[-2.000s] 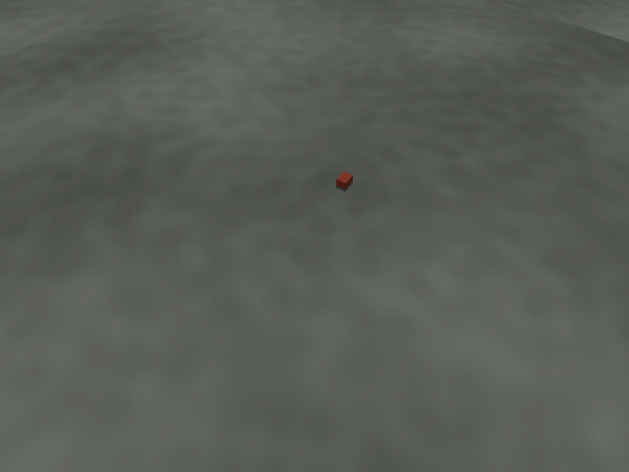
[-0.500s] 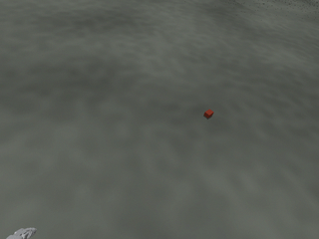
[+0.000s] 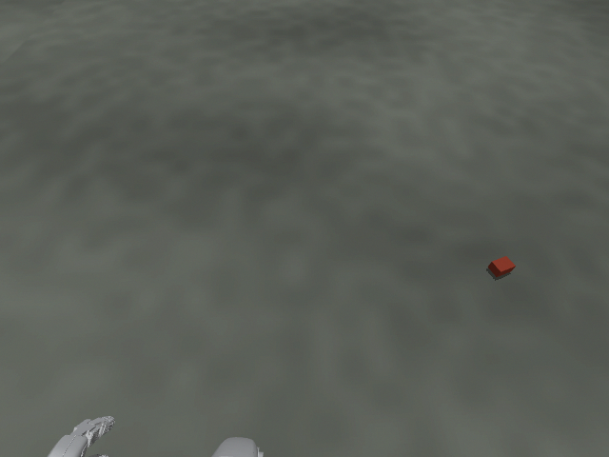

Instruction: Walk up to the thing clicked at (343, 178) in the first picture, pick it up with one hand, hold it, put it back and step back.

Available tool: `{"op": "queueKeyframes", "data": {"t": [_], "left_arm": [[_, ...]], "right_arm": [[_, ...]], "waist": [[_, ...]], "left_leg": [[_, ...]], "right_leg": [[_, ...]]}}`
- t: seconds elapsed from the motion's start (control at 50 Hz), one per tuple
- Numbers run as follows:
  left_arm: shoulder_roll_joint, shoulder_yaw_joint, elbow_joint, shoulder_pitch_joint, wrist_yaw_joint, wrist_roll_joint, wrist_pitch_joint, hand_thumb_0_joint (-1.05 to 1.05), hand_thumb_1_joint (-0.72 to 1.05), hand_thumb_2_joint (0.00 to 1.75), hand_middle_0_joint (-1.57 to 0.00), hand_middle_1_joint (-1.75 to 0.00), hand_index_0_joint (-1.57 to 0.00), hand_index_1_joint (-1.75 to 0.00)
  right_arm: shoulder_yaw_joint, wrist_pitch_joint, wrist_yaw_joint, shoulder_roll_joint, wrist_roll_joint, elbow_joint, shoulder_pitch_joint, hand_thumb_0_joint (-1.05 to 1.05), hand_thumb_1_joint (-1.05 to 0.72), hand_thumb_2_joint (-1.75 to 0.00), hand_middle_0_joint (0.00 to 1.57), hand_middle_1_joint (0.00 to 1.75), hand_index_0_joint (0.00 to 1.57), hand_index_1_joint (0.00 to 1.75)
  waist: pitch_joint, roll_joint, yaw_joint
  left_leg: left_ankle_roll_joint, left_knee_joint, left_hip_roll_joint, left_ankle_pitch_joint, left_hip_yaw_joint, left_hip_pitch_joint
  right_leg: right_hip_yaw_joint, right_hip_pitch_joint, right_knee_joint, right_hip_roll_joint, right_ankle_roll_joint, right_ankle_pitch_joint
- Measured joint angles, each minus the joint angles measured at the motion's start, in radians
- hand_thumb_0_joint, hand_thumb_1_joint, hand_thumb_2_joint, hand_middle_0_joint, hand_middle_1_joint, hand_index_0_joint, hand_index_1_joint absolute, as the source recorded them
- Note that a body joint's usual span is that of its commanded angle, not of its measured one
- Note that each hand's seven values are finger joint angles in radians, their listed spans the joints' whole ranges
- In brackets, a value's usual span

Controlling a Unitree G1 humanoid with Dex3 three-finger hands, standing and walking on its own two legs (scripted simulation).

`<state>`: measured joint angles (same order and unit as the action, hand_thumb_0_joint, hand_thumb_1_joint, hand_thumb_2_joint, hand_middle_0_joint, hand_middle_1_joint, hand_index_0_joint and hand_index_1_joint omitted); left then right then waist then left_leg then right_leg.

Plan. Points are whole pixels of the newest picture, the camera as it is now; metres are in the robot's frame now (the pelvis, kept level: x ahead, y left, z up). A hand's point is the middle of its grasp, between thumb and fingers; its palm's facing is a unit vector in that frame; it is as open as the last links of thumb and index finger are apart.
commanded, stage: walk up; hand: left
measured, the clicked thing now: (501, 266) +0.94 -0.72 -0.73
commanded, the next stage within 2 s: none
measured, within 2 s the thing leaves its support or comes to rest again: neither
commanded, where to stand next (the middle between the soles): +0.72 -1.11 m, yaw +29 degrees
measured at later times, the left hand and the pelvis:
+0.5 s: hand (236, 386) +0.25 +0.14 -0.16, palm faces +0.09 -0.96 -0.28, open 7.4 cm; pelvis +0.18 -0.15 -0.01, yaw +10 degrees
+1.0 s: hand (371, 384) +0.27 -0.08 -0.16, palm faces +0.33 -0.88 -0.33, open 7.4 cm; pelvis +0.33 -0.36 -0.01, yaw +21 degrees
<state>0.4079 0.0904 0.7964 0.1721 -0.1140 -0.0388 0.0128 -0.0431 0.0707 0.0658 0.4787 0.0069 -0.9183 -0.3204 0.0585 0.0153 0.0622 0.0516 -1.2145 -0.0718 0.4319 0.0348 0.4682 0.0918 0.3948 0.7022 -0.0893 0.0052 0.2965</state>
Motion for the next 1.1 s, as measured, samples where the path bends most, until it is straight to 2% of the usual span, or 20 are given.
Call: {"op": "queueKeyframes", "data": {"t": [0.06, 0.12, 0.22, 0.26, 0.32, 0.36, 0.44, 0.52, 0.62, 0.64, 0.66, 0.68, 0.72, 0.78, 0.9, 0.96, 0.98, 1.02, 1.06, 1.1], "left_arm": [[-0.007, -0.009, -0.006, 0.045, 0.008, 0.001, -0.002, 0.01, 0.9, 0.9, -0.2, -0.3, -0.2, -0.3], [0.008, -0.003, -0.024, 0.085, 0.013, -0.006, 0.002, 0.01, 0.9, 0.9, -0.2, -0.3, -0.21, -0.3], [0.046, 0.006, -0.06, 0.138, 0.016, -0.015, 0.032, 0.01, 0.9, 0.9, -0.2, -0.3, -0.2, -0.3], [0.045, 0.008, -0.073, 0.16, 0.023, -0.018, 0.041, 0.01, 0.9, 0.9, -0.2, -0.3, -0.2, -0.3], [0.045, 0.0, -0.071, 0.144, 0.029, -0.026, 0.066, 0.01, 0.91, 0.9, -0.2, -0.3, -0.2, -0.3], [0.053, -0.007, -0.071, 0.125, 0.025, -0.023, 0.075, 0.01, 0.91, 0.9, -0.2, -0.3, -0.2, -0.3], [0.064, 0.003, -0.09, 0.076, 0.002, -0.02, 0.078, 0.01, 0.91, 0.9, -0.2, -0.3, -0.2, -0.3], [0.085, 0.021, -0.102, 0.042, -0.015, -0.016, 0.085, 0.01, 0.91, 0.9, -0.2, -0.3, -0.2, -0.3], [0.117, 0.049, -0.099, 0.023, -0.012, -0.011, 0.087, 0.01, 0.91, 0.9, -0.2, -0.3, -0.2, -0.3], [0.119, 0.053, -0.102, 0.024, -0.009, -0.009, 0.079, 0.01, 0.91, 0.9, -0.2, -0.3, -0.2, -0.3], [0.106, 0.056, -0.101, 0.021, -0.003, -0.013, 0.065, 0.01, 0.91, 0.9, -0.2, -0.3, -0.2, -0.3], [0.091, 0.051, -0.102, 0.021, 0.005, -0.016, 0.052, 0.01, 0.91, 0.9, -0.2, -0.3, -0.2, -0.3], [0.06, 0.034, -0.092, 0.035, 0.017, -0.008, 0.042, 0.01, 0.91, 0.9, -0.2, -0.3, -0.2, -0.3], [0.016, 0.013, -0.065, 0.073, 0.028, 0.001, 0.041, 0.01, 0.91, 0.9, -0.2, -0.3, -0.2, -0.3], [0.012, 0.007, -0.051, 0.132, 0.039, -0.009, 0.05, 0.01, 0.9, 0.9, -0.2, -0.3, -0.21, -0.3], [0.031, 0.004, -0.063, 0.152, 0.041, -0.017, 0.068, 0.01, 0.9, 0.9, -0.2, -0.3, -0.2, -0.3], [0.032, 0.002, -0.068, 0.158, 0.042, -0.016, 0.072, 0.01, 0.9, 0.9, -0.2, -0.3, -0.2, -0.3], [0.024, -0.002, -0.065, 0.146, 0.048, -0.021, 0.085, 0.01, 0.9, 0.9, -0.2, -0.3, -0.2, -0.3], [0.023, -0.013, -0.061, 0.14, 0.048, -0.024, 0.097, 0.01, 0.91, 0.9, -0.2, -0.3, -0.2, -0.3], [0.03, -0.014, -0.058, 0.125, 0.04, -0.017, 0.101, 0.01, 0.91, 0.9, -0.2, -0.3, -0.2, -0.3]], "right_arm": [[0.003, 0.018, -0.017, -0.008, -0.001, 0.02, 0.018, 0.01, -0.91, -0.9, 0.2, 0.3, 0.21, 0.3], [0.003, 0.025, -0.028, -0.022, 0.002, 0.045, 0.025, 0.0, -0.91, -0.9, 0.2, 0.3, 0.21, 0.3], [0.003, 0.038, -0.025, -0.043, -0.005, 0.086, 0.0, 0.0, -0.9, -0.9, 0.21, 0.3, 0.21, 0.3], [-0.003, 0.052, -0.012, -0.029, 0.005, 0.11, -0.021, 0.0, -0.9, -0.9, 0.21, 0.3, 0.21, 0.3], [0.002, 0.041, 0.015, -0.035, -0.011, 0.125, -0.02, 0.0, -0.9, -0.9, 0.21, 0.3, 0.21, 0.3], [0.009, 0.038, 0.027, -0.044, -0.014, 0.12, -0.028, 0.0, -0.9, -0.9, 0.21, 0.3, 0.21, 0.3], [0.021, 0.043, 0.02, -0.039, 0.004, 0.095, -0.068, 0.0, -0.9, -0.9, 0.21, 0.3, 0.21, 0.3], [0.019, 0.047, 0.008, -0.022, 0.025, 0.07, -0.101, 0.0, -0.9, -0.9, 0.21, 0.3, 0.21, 0.3], [0.007, 0.036, 0.007, 0.013, 0.038, 0.048, -0.12, 0.0, -0.9, -0.9, 0.21, 0.3, 0.22, 0.3], [0.005, 0.028, 0.01, 0.026, 0.039, 0.041, -0.12, 0.0, -0.9, -0.9, 0.21, 0.3, 0.22, 0.3], [-0.002, 0.016, 0.018, 0.044, 0.038, 0.027, -0.113, 0.0, -0.9, -0.9, 0.21, 0.3, 0.22, 0.3], [-0.01, 0.0, 0.029, 0.054, 0.033, 0.007, -0.099, 0.0, -0.9, -0.9, 0.21, 0.3, 0.21, 0.3], [-0.02, -0.025, 0.051, 0.05, 0.018, -0.03, -0.062, 0.01, -0.9, -0.9, 0.21, 0.3, 0.21, 0.3], [-0.015, -0.01, 0.047, 0.038, 0.002, -0.049, -0.017, 0.01, -0.9, -0.9, 0.2, 0.3, 0.21, 0.3], [0.013, 0.026, 0.026, -0.024, -0.001, -0.016, 0.005, 0.0, -0.9, -0.9, 0.2, 0.3, 0.21, 0.3], [0.027, 0.041, 0.022, -0.053, -0.004, 0.016, -0.014, 0.0, -0.9, -0.9, 0.21, 0.3, 0.21, 0.3], [0.027, 0.047, 0.024, -0.053, 0.002, 0.032, -0.025, 0.0, -0.9, -0.9, 0.21, 0.3, 0.21, 0.3], [0.026, 0.041, 0.034, -0.054, 0.008, 0.056, -0.023, 0.0, -0.9, -0.9, 0.21, 0.3, 0.21, 0.3], [0.027, 0.031, 0.042, -0.054, -0.006, 0.064, -0.01, 0.0, -0.9, -0.9, 0.21, 0.3, 0.21, 0.3], [0.025, 0.03, 0.046, -0.055, -0.01, 0.071, -0.01, 0.0, -0.9, -0.9, 0.21, 0.3, 0.21, 0.3]], "waist": [[-0.006, -0.009, 0.015], [0.0, -0.001, 0.033], [0.013, 0.044, 0.056], [0.007, 0.053, 0.042], [0.031, 0.098, -0.002], [0.031, 0.124, -0.024], [0.021, 0.143, -0.053], [0.002, 0.138, -0.077], [-0.025, 0.113, -0.102], [-0.028, 0.099, -0.099], [-0.018, 0.064, -0.091], [-0.01, 0.039, -0.085], [-0.002, 0.022, -0.069], [0.0, -0.003, -0.045], [0.015, 0.009, 0.01], [0.017, 0.04, 0.027], [0.015, 0.046, 0.022], [0.033, 0.068, 0.005], [0.041, 0.082, -0.014], [0.042, 0.098, -0.03]], "left_leg": [[-0.004, 0.089, 0.008, -0.042, -0.081, 0.075], [-0.01, 0.249, 0.018, -0.082, -0.125, 0.108], [0.015, 0.498, 0.045, -0.255, -0.179, 0.043], [0.036, 0.52, 0.056, -0.201, -0.161, 0.007], [0.018, 0.436, 0.063, -0.149, -0.147, 0.014], [-0.005, 0.447, 0.056, -0.146, -0.13, -0.013], [-0.035, 0.459, 0.028, -0.129, -0.071, -0.04], [-0.046, 0.445, -0.016, -0.093, -0.001, -0.038], [-0.058, 0.422, -0.089, -0.045, 0.092, -0.021], [-0.049, 0.4, -0.108, -0.028, 0.115, -0.011], [-0.023, 0.333, -0.126, -0.006, 0.152, 0.013], [-0.012, 0.236, -0.109, 0.047, 0.178, 0.045], [-0.004, 0.068, -0.046, 0.085, 0.142, 0.1], [0.0, 0.034, 0.014, 0.046, 0.022, 0.131], [0.008, 0.27, 0.081, -0.017, -0.14, 0.084], [0.02, 0.486, 0.094, -0.158, -0.165, -0.018], [0.037, 0.529, 0.098, -0.181, -0.153, -0.041], [0.043, 0.487, 0.102, -0.163, -0.144, -0.03], [0.03, 0.479, 0.085, -0.158, -0.134, -0.039], [0.009, 0.492, 0.067, -0.165, -0.118, -0.054]], "right_leg": [[0.047, -0.09, -0.091, 0.019, -0.032, 0.001], [0.088, -0.154, -0.132, 0.045, -0.052, 0.027], [0.14, -0.207, -0.058, 0.07, -0.072, 0.149], [0.121, -0.148, 0.122, 0.073, -0.071, 0.202], [-0.028, 0.011, 0.463, 0.095, -0.02, 0.219], [-0.08, 0.099, 0.557, 0.074, -0.011, 0.187], [-0.143, 0.204, 0.517, -0.008, -0.002, 0.115], [-0.181, 0.222, 0.396, -0.049, 0.008, 0.106], [-0.148, 0.159, 0.234, -0.036, 0.004, 0.129], [-0.131, 0.122, 0.165, -0.022, 0.011, 0.098], [-0.102, 0.112, 0.171, 0.004, 0.035, 0.079], [-0.077, 0.111, 0.202, 0.017, 0.042, 0.097], [-0.048, 0.086, 0.206, 0.022, 0.029, 0.119], [-0.01, 0.009, 0.115, 0.042, -0.009, 0.098], [0.06, -0.102, -0.02, 0.096, -0.077, 0.076], [0.089, -0.118, -0.003, 0.118, -0.101, 0.111], [0.089, -0.097, 0.051, 0.121, -0.098, 0.132], [0.013, -0.02, 0.241, 0.135, -0.044, 0.191], [-0.061, 0.064, 0.427, 0.144, -0.016, 0.207], [-0.122, 0.123, 0.519, 0.122, -0.009, 0.174]]}}
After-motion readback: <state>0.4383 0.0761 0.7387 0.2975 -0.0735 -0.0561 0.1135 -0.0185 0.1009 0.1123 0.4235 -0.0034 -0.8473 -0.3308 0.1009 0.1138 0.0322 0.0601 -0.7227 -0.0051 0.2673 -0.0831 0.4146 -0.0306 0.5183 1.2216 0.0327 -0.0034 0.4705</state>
